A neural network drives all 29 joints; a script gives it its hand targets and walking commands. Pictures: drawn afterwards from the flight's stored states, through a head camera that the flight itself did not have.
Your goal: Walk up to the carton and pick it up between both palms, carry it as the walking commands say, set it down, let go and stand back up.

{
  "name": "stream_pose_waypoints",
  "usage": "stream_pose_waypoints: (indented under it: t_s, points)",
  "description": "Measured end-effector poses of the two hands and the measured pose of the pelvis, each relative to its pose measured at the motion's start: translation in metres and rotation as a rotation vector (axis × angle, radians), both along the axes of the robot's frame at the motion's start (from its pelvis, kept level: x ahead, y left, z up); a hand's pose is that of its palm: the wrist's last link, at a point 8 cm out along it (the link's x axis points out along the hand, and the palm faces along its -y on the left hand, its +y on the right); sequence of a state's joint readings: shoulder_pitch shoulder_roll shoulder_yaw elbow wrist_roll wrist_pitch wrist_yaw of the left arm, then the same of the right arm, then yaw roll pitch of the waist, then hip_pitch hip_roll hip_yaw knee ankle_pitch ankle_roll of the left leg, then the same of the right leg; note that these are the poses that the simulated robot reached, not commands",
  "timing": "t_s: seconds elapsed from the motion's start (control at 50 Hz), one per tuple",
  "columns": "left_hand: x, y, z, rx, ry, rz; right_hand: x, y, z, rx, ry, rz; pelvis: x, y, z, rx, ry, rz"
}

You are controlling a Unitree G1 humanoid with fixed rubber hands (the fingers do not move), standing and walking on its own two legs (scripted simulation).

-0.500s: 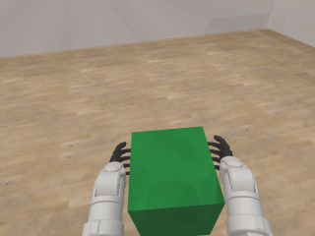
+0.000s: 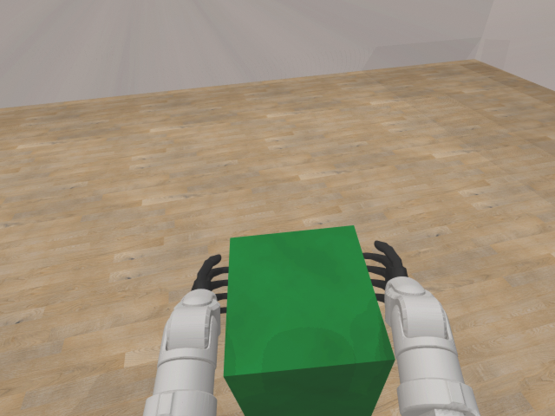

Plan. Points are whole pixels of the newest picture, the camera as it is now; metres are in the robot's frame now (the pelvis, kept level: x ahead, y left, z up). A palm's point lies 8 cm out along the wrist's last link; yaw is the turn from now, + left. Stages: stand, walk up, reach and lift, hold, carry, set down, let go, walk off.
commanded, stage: hold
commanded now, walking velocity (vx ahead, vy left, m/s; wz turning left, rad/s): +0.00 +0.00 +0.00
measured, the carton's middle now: (301, 329) +0.28 -0.01 -0.03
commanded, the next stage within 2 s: carry in 1.24 s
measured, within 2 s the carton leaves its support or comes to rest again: neither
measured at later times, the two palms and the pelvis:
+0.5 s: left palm (200, 299) +0.29 +0.15 +0.05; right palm (393, 288) +0.29 -0.14 +0.07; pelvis +0.00 +0.01 +0.00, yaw -1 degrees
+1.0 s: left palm (201, 302) +0.28 +0.15 +0.05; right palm (394, 288) +0.29 -0.14 +0.07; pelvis +0.00 +0.00 +0.00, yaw +0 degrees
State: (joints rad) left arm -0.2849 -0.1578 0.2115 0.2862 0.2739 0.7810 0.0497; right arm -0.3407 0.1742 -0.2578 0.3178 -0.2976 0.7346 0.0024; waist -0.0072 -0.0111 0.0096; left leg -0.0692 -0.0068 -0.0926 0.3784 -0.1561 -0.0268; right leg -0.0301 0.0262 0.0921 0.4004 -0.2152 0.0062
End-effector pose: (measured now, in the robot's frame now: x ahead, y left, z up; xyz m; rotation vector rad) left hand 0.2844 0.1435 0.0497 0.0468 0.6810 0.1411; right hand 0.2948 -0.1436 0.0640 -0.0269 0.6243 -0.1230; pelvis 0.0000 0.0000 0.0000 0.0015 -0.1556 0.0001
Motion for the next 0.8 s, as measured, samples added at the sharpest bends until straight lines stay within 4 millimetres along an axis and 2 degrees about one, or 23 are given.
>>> stream_pose_waypoints:
  t_s: [0.26, 0.48, 0.8]
  points:
    - [0.0, 0.004, 0.002, -0.004, -0.007, -0.005, -0.003, 0.004, 0.002, 0.004, -0.007, -0.012, -0.004, 0.006, -0.001, -0.002, -0.005, -0.004]
    - [0.003, 0.005, 0.002, -0.002, -0.004, -0.022, -0.002, 0.005, 0.003, -0.01, -0.007, -0.017, 0.0, 0.01, 0.0, -0.001, 0.003, -0.012]
    - [0.001, 0.004, 0.001, 0.01, 0.005, -0.018, -0.002, 0.004, 0.001, -0.014, 0.0, -0.001, 0.003, 0.007, 0.0, 0.001, 0.002, -0.011]
